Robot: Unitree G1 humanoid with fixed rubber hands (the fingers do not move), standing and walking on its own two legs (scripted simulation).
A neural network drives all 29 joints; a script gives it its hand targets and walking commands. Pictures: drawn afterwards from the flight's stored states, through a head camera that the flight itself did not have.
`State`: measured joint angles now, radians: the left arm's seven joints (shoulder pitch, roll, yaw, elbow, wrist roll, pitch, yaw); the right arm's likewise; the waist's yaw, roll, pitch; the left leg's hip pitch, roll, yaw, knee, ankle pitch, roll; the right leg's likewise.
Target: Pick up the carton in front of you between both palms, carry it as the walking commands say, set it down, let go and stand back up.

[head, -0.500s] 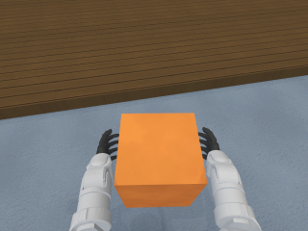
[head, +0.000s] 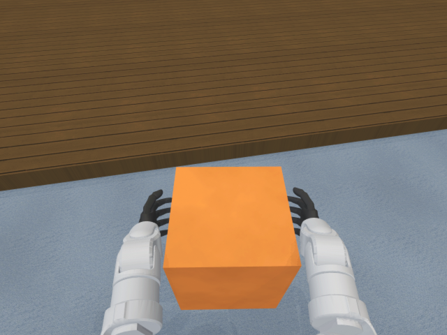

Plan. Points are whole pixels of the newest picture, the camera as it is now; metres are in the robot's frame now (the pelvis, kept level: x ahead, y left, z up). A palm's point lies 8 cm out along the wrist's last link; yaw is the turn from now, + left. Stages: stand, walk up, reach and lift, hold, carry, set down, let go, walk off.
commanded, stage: reach and lift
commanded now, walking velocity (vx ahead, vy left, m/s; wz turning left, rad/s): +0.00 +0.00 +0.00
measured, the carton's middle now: (228, 241) +0.31 +0.00 -0.05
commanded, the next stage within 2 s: hold in 0.66 s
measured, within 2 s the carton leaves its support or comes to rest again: neither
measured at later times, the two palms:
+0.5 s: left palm (148, 222) +0.31 +0.15 +0.04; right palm (308, 218) +0.31 -0.15 +0.04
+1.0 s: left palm (145, 225) +0.29 +0.15 +0.05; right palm (313, 222) +0.29 -0.15 +0.05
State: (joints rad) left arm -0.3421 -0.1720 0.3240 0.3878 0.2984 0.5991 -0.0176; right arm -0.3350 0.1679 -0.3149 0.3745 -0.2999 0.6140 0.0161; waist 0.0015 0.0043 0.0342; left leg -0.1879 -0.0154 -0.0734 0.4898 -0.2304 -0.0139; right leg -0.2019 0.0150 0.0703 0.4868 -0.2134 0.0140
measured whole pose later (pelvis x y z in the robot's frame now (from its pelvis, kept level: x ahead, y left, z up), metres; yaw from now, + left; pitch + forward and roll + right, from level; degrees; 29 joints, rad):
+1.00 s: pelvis +0.01 +0.00 +0.01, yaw +0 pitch -8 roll +0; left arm -0.25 -0.15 0.21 0.21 0.26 0.76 -0.01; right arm -0.24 0.15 -0.21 0.20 -0.26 0.77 0.00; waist 0.00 0.00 0.05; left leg -0.04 -0.01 -0.07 0.38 -0.20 -0.01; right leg -0.06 0.01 0.07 0.38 -0.18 0.01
